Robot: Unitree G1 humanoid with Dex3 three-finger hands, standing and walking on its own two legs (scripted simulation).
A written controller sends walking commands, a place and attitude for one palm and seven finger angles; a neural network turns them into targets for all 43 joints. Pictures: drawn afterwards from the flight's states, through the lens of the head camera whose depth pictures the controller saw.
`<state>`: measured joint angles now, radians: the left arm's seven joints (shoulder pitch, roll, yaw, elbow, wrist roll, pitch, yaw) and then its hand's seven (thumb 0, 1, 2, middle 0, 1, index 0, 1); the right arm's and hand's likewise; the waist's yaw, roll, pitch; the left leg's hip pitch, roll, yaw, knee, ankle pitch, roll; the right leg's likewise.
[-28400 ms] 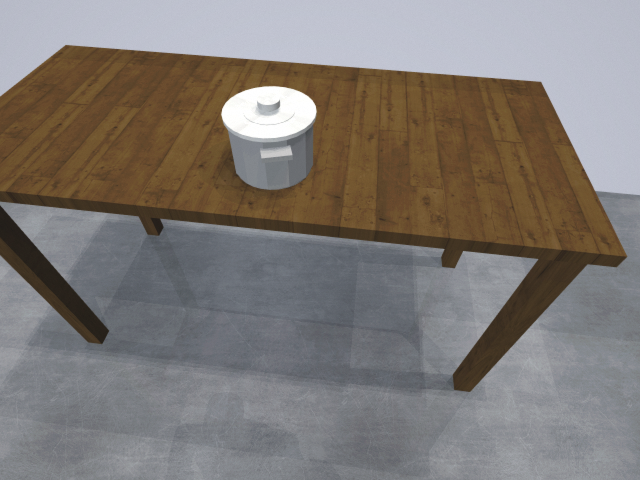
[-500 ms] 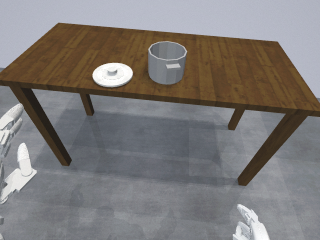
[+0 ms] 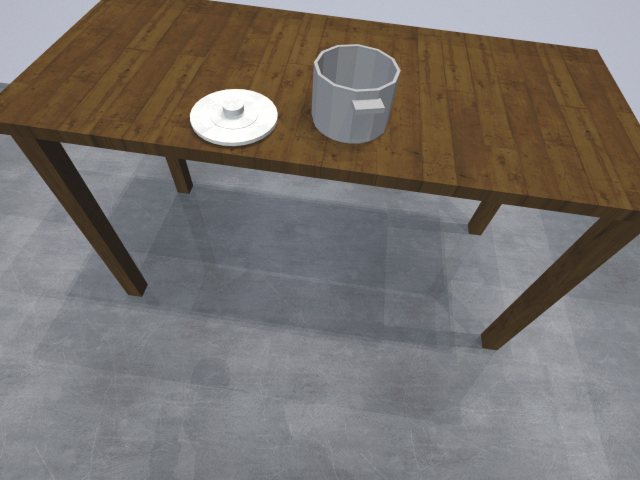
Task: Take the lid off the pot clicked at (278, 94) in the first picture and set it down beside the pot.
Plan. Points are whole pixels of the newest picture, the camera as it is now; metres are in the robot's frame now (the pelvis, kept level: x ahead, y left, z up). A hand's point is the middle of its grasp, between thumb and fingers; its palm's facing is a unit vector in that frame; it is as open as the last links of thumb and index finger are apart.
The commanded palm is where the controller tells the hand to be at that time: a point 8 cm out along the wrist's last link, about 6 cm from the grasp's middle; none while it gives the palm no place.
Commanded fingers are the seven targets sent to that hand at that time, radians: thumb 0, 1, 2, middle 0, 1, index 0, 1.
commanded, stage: let the arm hang, fingers relaxed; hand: left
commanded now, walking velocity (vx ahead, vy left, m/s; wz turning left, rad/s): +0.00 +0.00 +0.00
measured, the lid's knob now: (233, 106) +0.73 +0.21 +0.01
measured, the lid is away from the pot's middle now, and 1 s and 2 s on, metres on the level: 0.23 0.23 0.23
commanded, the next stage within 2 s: look to check the result in 0.98 s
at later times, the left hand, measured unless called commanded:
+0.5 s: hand out of the picture +0.06 +0.17 -0.18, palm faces -0.01 -0.98 -0.20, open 7.3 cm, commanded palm none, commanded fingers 0.00 0.90 0.90 -0.20 -0.30 -0.20 -0.30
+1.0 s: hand out of the picture +0.04 +0.16 -0.18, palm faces -0.01 -0.98 -0.19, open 7.3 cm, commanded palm none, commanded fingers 0.00 0.90 0.90 -0.20 -0.30 -0.20 -0.30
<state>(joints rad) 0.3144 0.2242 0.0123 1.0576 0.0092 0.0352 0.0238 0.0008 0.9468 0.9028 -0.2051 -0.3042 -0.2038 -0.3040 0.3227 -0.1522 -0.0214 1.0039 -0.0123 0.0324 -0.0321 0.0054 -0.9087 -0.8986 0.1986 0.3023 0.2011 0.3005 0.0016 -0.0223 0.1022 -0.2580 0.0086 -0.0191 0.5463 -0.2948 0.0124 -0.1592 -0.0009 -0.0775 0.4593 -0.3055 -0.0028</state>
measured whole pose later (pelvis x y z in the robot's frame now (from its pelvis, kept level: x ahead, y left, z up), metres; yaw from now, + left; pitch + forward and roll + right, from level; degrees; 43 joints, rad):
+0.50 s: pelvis +0.02 +0.00 +0.00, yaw -2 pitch -1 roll -1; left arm 0.21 0.17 0.02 1.09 0.01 0.01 0.04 0.01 0.93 0.90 -0.20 -0.30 -0.20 -0.30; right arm 0.29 -0.13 -0.03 1.08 -0.01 0.01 -0.04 0.01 -0.92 -0.90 0.20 0.30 0.20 0.30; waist -0.02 -0.01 0.06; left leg -0.18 0.01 0.01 0.49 -0.30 0.01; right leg -0.11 0.00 -0.05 0.44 -0.32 0.00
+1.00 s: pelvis +0.02 -0.01 +0.00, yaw -2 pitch +0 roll +0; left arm 0.25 0.15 0.02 1.11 0.01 0.01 0.04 0.01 0.92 0.90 -0.20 -0.30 -0.20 -0.30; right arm 0.28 -0.12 -0.03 1.09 -0.01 0.01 -0.05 0.01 -0.92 -0.90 0.20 0.30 0.20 0.30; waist -0.01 -0.01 0.08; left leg -0.16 0.02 0.02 0.47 -0.31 0.00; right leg -0.09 0.00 -0.04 0.42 -0.32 -0.01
